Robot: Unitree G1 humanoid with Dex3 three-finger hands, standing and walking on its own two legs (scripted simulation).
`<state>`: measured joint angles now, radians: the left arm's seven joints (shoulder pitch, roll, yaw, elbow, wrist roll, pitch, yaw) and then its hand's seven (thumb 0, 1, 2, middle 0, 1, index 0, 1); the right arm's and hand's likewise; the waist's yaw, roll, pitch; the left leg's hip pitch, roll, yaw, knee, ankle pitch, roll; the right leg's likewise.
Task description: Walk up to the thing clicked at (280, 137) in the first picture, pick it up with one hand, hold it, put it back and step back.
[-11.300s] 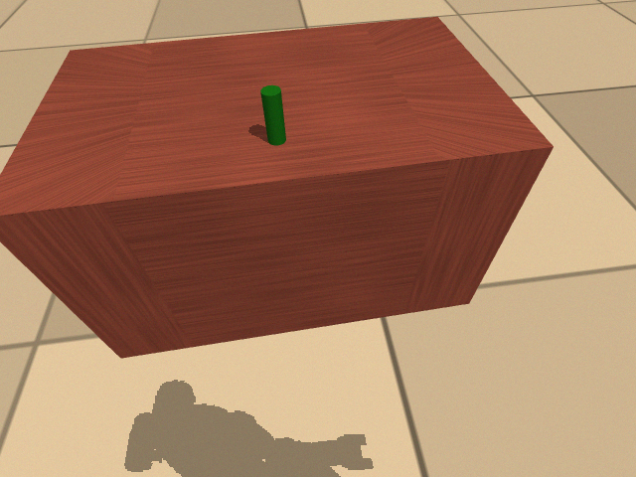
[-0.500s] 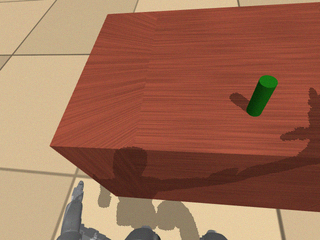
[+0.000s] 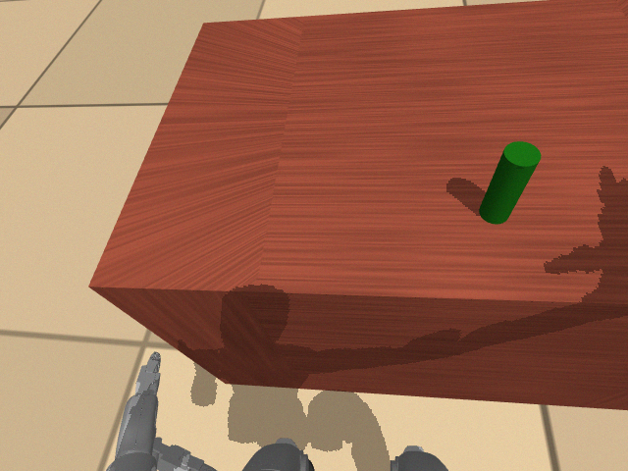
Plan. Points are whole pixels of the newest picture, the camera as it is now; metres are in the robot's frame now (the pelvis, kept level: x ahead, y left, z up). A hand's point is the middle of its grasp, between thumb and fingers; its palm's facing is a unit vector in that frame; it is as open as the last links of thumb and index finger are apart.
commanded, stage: approach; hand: right
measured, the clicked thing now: (506, 186) +0.47 -0.22 +0.03
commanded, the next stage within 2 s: close in in 0.12 s
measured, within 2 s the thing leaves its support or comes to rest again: neither
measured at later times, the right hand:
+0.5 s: hand (539, 194) +0.46 -0.26 +0.02, palm faces +0.19 +0.98 +0.05, open 17.6 cm
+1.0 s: hand (506, 197) +0.45 -0.21 +0.03, palm faces +0.20 +0.98 +0.03, open 17.3 cm
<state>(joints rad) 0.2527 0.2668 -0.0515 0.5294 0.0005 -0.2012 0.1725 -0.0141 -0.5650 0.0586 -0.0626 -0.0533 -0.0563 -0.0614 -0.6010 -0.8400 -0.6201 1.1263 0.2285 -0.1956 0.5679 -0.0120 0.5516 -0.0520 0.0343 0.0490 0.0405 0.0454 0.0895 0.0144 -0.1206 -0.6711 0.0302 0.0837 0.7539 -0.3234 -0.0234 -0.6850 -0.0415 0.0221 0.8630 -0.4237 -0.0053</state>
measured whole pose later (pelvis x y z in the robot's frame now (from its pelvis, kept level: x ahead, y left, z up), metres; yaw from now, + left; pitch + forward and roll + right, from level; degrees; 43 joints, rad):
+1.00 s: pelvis -0.01 +0.01 -0.03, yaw +2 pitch +17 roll +2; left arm 0.38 0.24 0.05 0.15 0.03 -0.06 0.02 -0.01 -0.56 0.06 -0.06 -0.05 -0.05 -0.06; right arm -0.65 -0.41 -0.46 0.95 0.09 -0.35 0.12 -0.01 0.49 -0.03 0.06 0.04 0.06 0.03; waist 0.14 0.02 -0.12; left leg -0.88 0.02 0.05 0.98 -0.40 -0.01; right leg -0.86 -0.06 0.00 1.05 -0.50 0.00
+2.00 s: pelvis -0.02 +0.00 -0.03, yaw +3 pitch +19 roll +3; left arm 0.38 0.25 0.05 0.11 0.04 -0.05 0.01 -0.01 -0.53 0.05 -0.06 -0.06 -0.06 -0.06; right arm -0.78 -0.50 -0.48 1.08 0.06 -0.36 0.08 -0.01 0.03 -0.87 1.00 1.02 1.02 1.03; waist 0.18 0.02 -0.11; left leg -0.91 0.01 0.04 0.96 -0.38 -0.02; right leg -0.90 -0.06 0.00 1.06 -0.49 0.00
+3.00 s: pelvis +0.00 +0.01 +0.00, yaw +2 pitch +13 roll +2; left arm 0.32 0.24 0.04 0.29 0.01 -0.08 0.03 -0.01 -0.56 0.06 -0.06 -0.05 -0.05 -0.06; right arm -0.80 -0.47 -0.43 1.06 0.08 -0.25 0.07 -0.01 -0.12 -1.16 0.97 1.20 0.98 1.20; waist 0.13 0.00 -0.09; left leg -0.68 0.02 0.04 0.77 -0.32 -0.02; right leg -0.66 -0.05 -0.02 0.84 -0.42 0.00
